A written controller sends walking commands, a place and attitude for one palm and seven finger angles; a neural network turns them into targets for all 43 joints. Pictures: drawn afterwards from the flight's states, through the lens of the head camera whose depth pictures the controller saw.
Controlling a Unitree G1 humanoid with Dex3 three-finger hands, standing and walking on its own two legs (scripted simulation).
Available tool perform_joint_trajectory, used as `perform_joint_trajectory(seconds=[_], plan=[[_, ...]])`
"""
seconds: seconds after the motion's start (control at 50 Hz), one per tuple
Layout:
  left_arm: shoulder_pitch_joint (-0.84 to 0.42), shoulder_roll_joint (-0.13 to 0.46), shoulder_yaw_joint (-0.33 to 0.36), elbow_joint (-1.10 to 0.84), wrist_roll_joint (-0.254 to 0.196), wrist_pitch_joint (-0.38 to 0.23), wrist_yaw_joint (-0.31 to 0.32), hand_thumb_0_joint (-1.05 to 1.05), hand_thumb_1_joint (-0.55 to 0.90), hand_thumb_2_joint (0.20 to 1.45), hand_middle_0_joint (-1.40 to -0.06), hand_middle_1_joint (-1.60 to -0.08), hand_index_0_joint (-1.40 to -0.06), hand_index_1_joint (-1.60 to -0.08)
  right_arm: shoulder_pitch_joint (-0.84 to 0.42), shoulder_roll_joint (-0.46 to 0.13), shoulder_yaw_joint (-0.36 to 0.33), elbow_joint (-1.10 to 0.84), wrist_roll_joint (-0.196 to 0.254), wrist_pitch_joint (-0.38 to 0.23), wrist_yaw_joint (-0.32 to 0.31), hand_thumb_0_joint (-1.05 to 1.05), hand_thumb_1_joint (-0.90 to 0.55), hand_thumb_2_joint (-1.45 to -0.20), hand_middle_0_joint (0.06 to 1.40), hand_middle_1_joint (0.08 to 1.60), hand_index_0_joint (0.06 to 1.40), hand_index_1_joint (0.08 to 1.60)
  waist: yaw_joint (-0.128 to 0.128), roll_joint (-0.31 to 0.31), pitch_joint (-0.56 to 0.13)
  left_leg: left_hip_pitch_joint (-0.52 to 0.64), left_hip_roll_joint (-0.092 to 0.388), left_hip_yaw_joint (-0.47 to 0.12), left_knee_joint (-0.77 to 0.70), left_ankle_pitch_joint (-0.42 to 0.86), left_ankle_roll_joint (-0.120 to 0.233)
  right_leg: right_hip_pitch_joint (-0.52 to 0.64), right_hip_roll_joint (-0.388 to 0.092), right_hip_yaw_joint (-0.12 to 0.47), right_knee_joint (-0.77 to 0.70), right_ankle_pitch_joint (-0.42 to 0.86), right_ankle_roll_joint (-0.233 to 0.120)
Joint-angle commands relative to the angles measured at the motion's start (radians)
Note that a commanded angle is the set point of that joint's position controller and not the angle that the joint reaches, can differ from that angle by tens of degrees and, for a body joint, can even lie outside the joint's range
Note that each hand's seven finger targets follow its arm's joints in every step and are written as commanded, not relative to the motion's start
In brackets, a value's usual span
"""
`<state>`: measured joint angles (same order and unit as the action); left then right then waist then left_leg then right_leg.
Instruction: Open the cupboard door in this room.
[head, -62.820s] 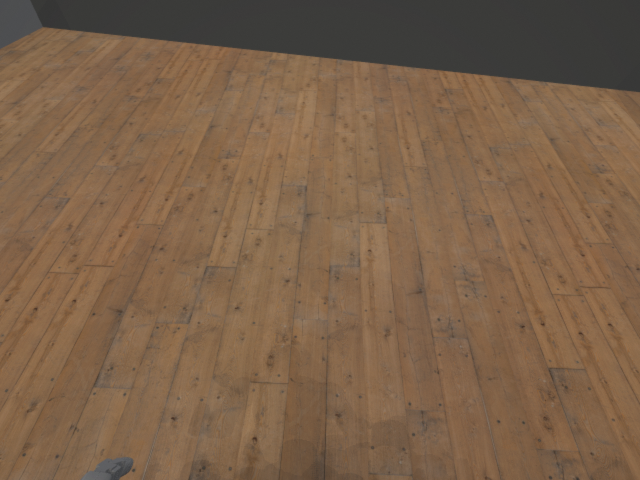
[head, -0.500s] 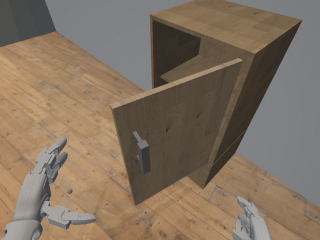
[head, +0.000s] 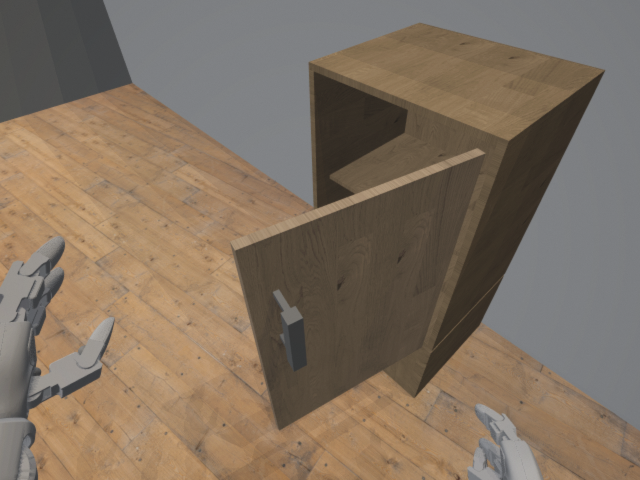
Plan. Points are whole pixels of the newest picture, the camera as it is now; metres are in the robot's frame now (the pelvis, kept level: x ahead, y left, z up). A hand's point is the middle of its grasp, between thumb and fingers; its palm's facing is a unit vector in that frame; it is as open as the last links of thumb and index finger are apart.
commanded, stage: draw the hand back to the body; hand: left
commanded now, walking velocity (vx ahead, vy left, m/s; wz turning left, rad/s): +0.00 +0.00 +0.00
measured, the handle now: (288, 330) +0.33 +0.10 -0.02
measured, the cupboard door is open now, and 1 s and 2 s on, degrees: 77 77 77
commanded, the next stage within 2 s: step back with the hand held close in 0.44 s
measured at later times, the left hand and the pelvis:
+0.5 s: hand (86, 355) +0.18 +0.24 +0.16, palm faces +0.45 -0.79 -0.41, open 7.5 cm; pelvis -0.01 -0.02 +0.00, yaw +0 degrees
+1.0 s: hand (62, 376) +0.15 +0.25 +0.16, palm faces +0.36 -0.77 -0.52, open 7.4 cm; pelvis -0.05 +0.00 +0.00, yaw -2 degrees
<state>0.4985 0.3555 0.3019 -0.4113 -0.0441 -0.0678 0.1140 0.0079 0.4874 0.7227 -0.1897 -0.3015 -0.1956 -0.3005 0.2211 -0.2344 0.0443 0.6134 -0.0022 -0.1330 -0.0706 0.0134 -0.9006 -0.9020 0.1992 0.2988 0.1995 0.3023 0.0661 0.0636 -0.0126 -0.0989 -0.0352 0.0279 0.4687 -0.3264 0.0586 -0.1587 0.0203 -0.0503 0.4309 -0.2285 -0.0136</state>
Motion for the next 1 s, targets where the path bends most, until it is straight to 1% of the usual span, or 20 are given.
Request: perform_joint_trajectory(seconds=[0.0, 0.06, 0.1, 0.18, 0.24, 0.26, 0.34, 0.42, 0.52, 0.54, 0.56, 0.58, 0.6, 0.62, 0.68, 0.76, 0.82, 0.86, 0.88, 0.98], plan=[[-0.103, 0.192, 0.166, -0.208, -0.01, -0.075, 0.02, 0.0, 0.83, 0.87, -0.198, -0.3, -0.198, -0.3, -0.125, -0.104, -0.049, -0.148, 0.004, -0.049, -0.005, 0.0, -0.9, -0.9, 0.2, 0.3, 0.2, 0.3, 0.002, 0.007, -0.045, -0.057, 0.076, -0.061, -0.099, 0.425, -0.077, 0.119, -0.023, 0.034, -0.045, 0.221, -0.021], [-0.107, 0.181, 0.168, -0.183, -0.012, -0.078, 0.015, 0.0, 0.9, 0.9, -0.2, -0.3, -0.2, -0.3, -0.134, -0.106, -0.052, -0.138, 0.002, -0.045, -0.004, 0.0, -0.9, -0.9, 0.2, 0.3, 0.2, 0.3, 0.003, 0.027, -0.037, -0.041, 0.073, -0.051, -0.105, 0.407, -0.07, 0.121, -0.024, 0.04, -0.065, 0.22, -0.023], [-0.09, 0.141, 0.131, -0.154, -0.016, -0.074, 0.008, 0.0, 0.9, 0.9, -0.2, -0.3, -0.2, -0.3, -0.131, -0.106, -0.054, -0.137, 0.004, -0.037, 0.002, 0.0, -0.9, -0.9, 0.2, 0.3, 0.2, 0.3, -0.004, 0.005, -0.009, -0.04, 0.076, -0.049, -0.114, 0.39, -0.066, 0.106, -0.025, 0.037, -0.072, 0.206, -0.018], [-0.107, 0.154, 0.134, -0.157, -0.016, -0.079, 0.005, 0.0, 0.9, 0.9, -0.2, -0.3, -0.2, -0.3, -0.143, -0.111, -0.059, -0.142, 0.002, -0.028, 0.003, 0.0, -0.9, -0.9, 0.2, 0.3, 0.2, 0.3, 0.0, -0.038, -0.026, -0.039, 0.07, -0.047, -0.125, 0.328, -0.049, 0.127, -0.027, 0.042, -0.086, 0.19, -0.017], [-0.123, 0.178, 0.151, -0.197, -0.012, -0.087, 0.008, 0.0, 0.9, 0.9, -0.2, -0.3, -0.2, -0.3, -0.152, -0.104, -0.058, -0.14, 0.001, -0.03, 0.0, 0.0, -0.9, -0.9, 0.2, 0.3, 0.2, 0.3, 0.004, -0.004, -0.063, -0.024, 0.063, -0.041, -0.122, 0.323, -0.044, 0.145, -0.027, 0.051, -0.089, 0.196, -0.017], [-0.135, 0.198, 0.163, -0.209, -0.009, -0.087, 0.011, 0.0, 0.9, 0.9, -0.2, -0.3, -0.2, -0.3, -0.157, -0.107, -0.057, -0.138, 0.0, -0.034, -0.003, 0.0, -0.9, -0.9, 0.2, 0.3, 0.2, 0.3, 0.008, 0.036, -0.066, -0.024, 0.06, -0.04, -0.12, 0.315, -0.045, 0.151, -0.028, 0.056, -0.093, 0.194, -0.02], [-0.126, 0.195, 0.164, -0.197, -0.011, -0.091, 0.016, 0.0, 0.9, 0.9, -0.2, -0.3, -0.2, -0.3, -0.161, -0.096, -0.055, -0.132, -0.001, -0.045, -0.007, 0.0, -0.9, -0.9, 0.2, 0.3, 0.2, 0.3, 0.005, -0.007, -0.035, -0.027, 0.055, -0.036, -0.124, 0.278, -0.037, 0.135, -0.029, 0.064, -0.112, 0.173, -0.018], [-0.144, 0.177, 0.148, -0.175, -0.009, -0.095, 0.014, 0.0, 0.9, 0.9, -0.2, -0.3, -0.2, -0.3, -0.165, -0.094, -0.053, -0.122, 0.001, -0.05, -0.008, 0.0, -0.9, -0.9, 0.2, 0.3, 0.2, 0.3, 0.001, 0.03, 0.013, -0.031, 0.054, -0.037, -0.132, 0.242, -0.037, 0.111, -0.028, 0.067, -0.132, 0.128, -0.02], [-0.124, 0.166, 0.142, -0.144, -0.014, -0.101, 0.009, 0.0, 0.9, 0.9, -0.2, -0.3, -0.2, -0.3, -0.166, -0.096, -0.059, -0.119, 0.002, -0.053, -0.006, 0.0, -0.9, -0.9, 0.2, 0.3, 0.2, 0.3, 0.004, -0.03, 0.015, -0.026, 0.057, -0.034, -0.136, 0.213, -0.029, 0.107, -0.028, 0.07, -0.143, 0.095, -0.014], [-0.215, 0.193, 0.147, -0.2, -0.012, -0.112, 0.011, 0.0, 0.9, 0.9, -0.2, -0.3, -0.2, -0.3, -0.175, -0.1, -0.059, -0.118, 0.0, -0.059, -0.007, 0.0, -0.9, -0.9, 0.2, 0.3, 0.2, 0.3, 0.0, -0.016, -0.021, -0.015, 0.052, -0.031, -0.13, 0.213, -0.025, 0.119, -0.033, 0.08, -0.145, 0.1, -0.012], [-0.373, 0.348, 0.305, -0.224, 0.006, -0.167, 0.029, 0.0, 0.9, 0.9, -0.2, -0.3, -0.2, -0.3, -0.15, -0.101, -0.037, -0.156, 0.02, -0.045, -0.006, 0.0, -0.9, -0.9, 0.2, 0.3, 0.2, 0.3, -0.046, 0.046, 0.099, -0.105, 0.053, -0.06, -0.115, 0.1, -0.019, 0.004, -0.073, 0.187, -0.191, 0.088, -0.021], [-0.223, 0.258, 0.254, -0.132, 0.009, -0.171, 0.024, 0.0, 0.9, 0.9, -0.2, -0.3, -0.2, -0.3, -0.137, -0.101, -0.059, -0.135, 0.0, -0.032, -0.013, 0.0, -0.9, -0.9, 0.2, 0.3, 0.2, 0.3, -0.049, -0.074, 0.062, -0.107, 0.061, -0.09, -0.081, 0.1, -0.017, 0.007, -0.097, 0.199, -0.197, 0.093, -0.024], [-0.121, 0.205, 0.209, -0.098, 0.007, -0.157, 0.014, 0.0, 0.9, 0.9, -0.2, -0.3, -0.2, -0.3, -0.138, -0.111, -0.068, -0.139, 0.002, -0.021, -0.007, 0.0, -0.9, -0.9, 0.2, 0.3, 0.2, 0.3, -0.052, -0.102, 0.039, -0.072, 0.06, -0.073, -0.048, 0.123, -0.012, -0.028, -0.114, 0.221, -0.211, 0.103, -0.026], [-0.087, 0.191, 0.195, -0.109, 0.007, -0.155, 0.009, 0.0, 0.9, 0.9, -0.2, -0.3, -0.2, -0.3, -0.137, -0.114, -0.072, -0.144, 0.001, -0.011, -0.002, 0.0, -0.9, -0.9, 0.2, 0.3, 0.2, 0.3, -0.052, -0.11, -0.004, -0.053, 0.058, -0.06, -0.025, 0.149, -0.014, -0.027, -0.128, 0.218, -0.203, 0.135, -0.026], [-0.017, 0.181, 0.184, -0.15, 0.006, -0.168, 0.011, 0.0, 0.9, 0.9, -0.2, -0.3, -0.2, -0.3, -0.133, -0.119, -0.077, -0.153, -0.001, 0.006, -0.002, 0.0, -0.9, -0.9, 0.2, 0.3, 0.2, 0.3, -0.057, -0.035, -0.105, -0.066, 0.071, -0.057, -0.026, 0.224, -0.024, 0.03, -0.15, 0.194, -0.132, 0.278, -0.037], [0.023, 0.236, 0.236, -0.226, 0.005, -0.163, 0.029, 0.0, 0.9, 0.9, -0.2, -0.3, -0.2, -0.3, -0.141, -0.125, -0.09, -0.173, 0.003, 0.029, -0.013, 0.0, -0.9, -0.9, 0.2, 0.3, 0.2, 0.3, -0.052, -0.024, -0.193, -0.092, 0.096, -0.077, -0.043, 0.391, -0.034, 0.099, -0.126, 0.146, -0.023, 0.455, -0.03], [0.038, 0.257, 0.26, -0.266, 0.006, -0.16, 0.036, 0.0, 0.9, 0.9, -0.2, -0.3, -0.2, -0.3, -0.143, -0.116, -0.096, -0.198, 0.007, 0.046, -0.02, 0.0, -0.9, -0.9, 0.2, 0.3, 0.2, 0.3, -0.052, -0.056, -0.193, -0.126, 0.104, -0.087, -0.038, 0.44, -0.038, 0.091, -0.109, 0.141, 0.025, 0.491, -0.024], [0.039, 0.274, 0.279, -0.281, 0.006, -0.16, 0.043, 0.0, 0.9, 0.9, -0.2, -0.3, -0.2, -0.3, -0.147, -0.121, -0.099, -0.202, 0.005, 0.052, -0.025, 0.0, -0.9, -0.9, 0.2, 0.3, 0.2, 0.3, -0.05, -0.023, -0.179, -0.16, 0.104, -0.097, -0.04, 0.41, -0.035, 0.08, -0.11, 0.149, 0.037, 0.464, -0.028], [0.048, 0.259, 0.27, -0.28, 0.006, -0.16, 0.046, 0.0, 0.9, 0.9, -0.2, -0.3, -0.2, -0.3, -0.14, -0.115, -0.098, -0.209, 0.005, 0.054, -0.028, 0.0, -0.9, -0.9, 0.2, 0.3, 0.2, 0.3, -0.051, -0.036, -0.167, -0.181, 0.111, -0.109, -0.048, 0.405, -0.039, 0.08, -0.103, 0.143, 0.052, 0.44, -0.026], [0.056, 0.223, 0.246, -0.295, 0.024, -0.162, 0.061, 0.0, 0.9, 0.9, -0.2, -0.3, -0.2, -0.3, -0.121, -0.131, -0.101, -0.223, -0.018, 0.054, -0.039, 0.0, -0.9, -0.9, 0.2, 0.3, 0.2, 0.3, -0.053, 0.036, -0.101, -0.339, 0.161, -0.168, -0.127, 0.252, -0.014, 0.086, -0.049, 0.116, 0.132, 0.249, -0.006]])
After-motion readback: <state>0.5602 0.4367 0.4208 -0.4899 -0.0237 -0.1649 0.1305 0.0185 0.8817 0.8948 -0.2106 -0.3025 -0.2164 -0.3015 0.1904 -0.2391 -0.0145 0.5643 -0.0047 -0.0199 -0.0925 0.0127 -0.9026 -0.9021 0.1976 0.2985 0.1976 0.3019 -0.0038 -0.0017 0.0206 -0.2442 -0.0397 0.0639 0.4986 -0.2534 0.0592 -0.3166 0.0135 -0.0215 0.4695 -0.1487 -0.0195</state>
